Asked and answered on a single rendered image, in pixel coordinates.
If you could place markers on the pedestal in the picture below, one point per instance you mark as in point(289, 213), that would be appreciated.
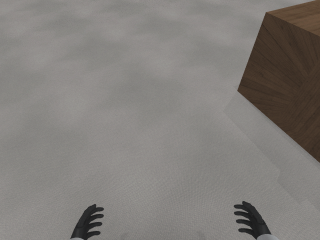
point(282, 75)

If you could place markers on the left robot hand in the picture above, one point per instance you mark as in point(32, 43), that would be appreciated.
point(83, 226)

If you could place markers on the right robot hand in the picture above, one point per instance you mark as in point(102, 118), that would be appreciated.
point(255, 221)

